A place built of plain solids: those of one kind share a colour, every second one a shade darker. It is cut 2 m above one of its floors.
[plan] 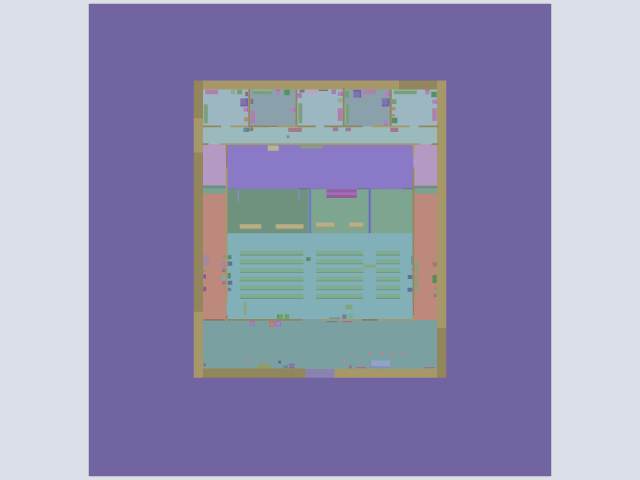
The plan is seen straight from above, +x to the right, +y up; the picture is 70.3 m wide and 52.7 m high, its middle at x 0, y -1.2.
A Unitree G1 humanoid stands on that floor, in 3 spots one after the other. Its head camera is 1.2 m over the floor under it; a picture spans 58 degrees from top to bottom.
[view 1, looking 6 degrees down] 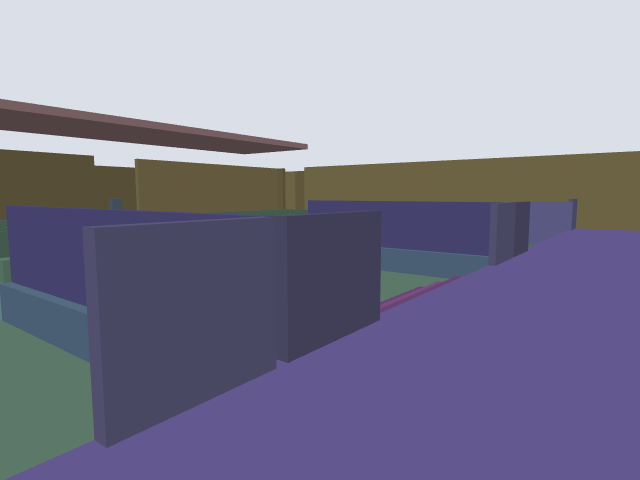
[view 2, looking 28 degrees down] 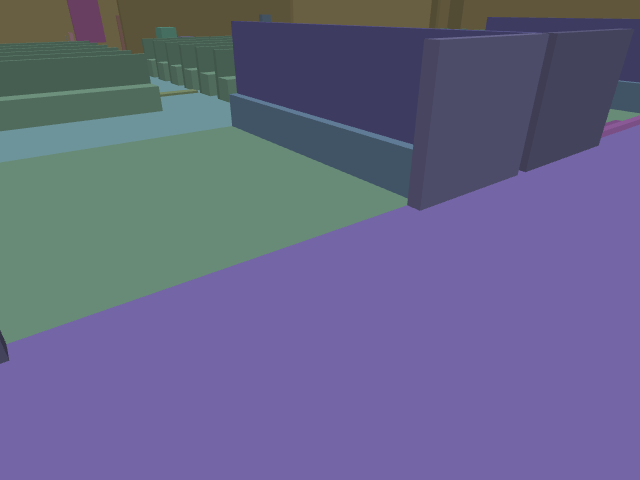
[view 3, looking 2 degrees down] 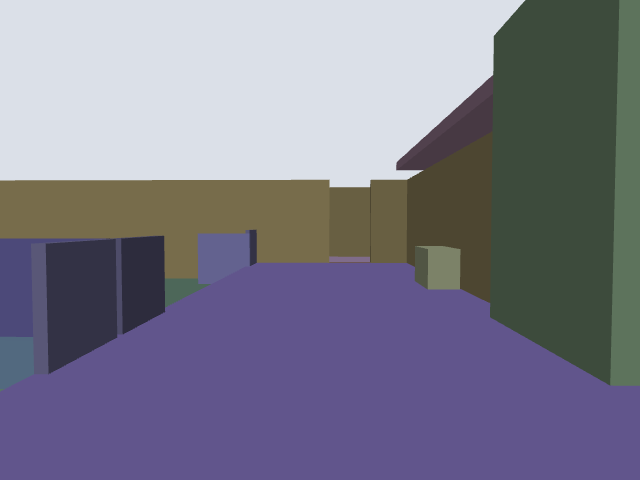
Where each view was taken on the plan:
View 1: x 7.64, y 6.47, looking -143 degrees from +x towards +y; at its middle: rail_end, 3.31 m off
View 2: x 8.85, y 6.22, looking -127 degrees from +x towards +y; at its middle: floor_stage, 2.56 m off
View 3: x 3.50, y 6.73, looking -179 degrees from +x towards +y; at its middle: wall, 13.66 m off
